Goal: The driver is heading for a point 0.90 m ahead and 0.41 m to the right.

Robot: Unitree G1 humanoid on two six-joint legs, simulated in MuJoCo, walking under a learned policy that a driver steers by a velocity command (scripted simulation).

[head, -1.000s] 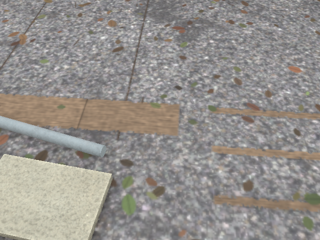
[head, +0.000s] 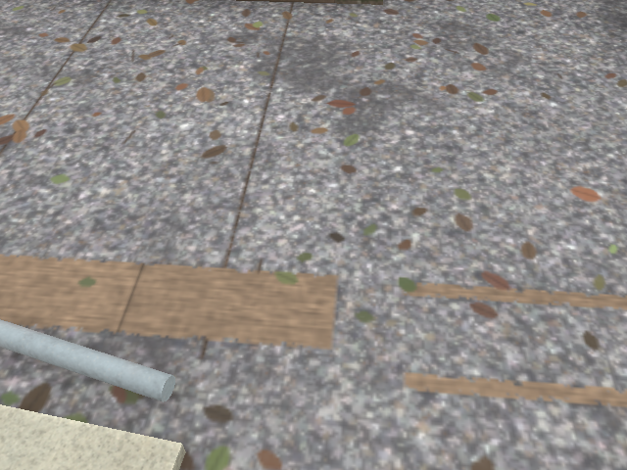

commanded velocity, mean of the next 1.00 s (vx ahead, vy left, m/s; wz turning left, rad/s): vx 0.96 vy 0.00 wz -0.76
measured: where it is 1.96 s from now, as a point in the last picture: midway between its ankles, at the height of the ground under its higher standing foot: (494, 281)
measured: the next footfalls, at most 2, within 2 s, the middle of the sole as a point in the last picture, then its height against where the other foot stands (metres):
left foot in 0.24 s outside the picture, level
right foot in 0.72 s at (423, 380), level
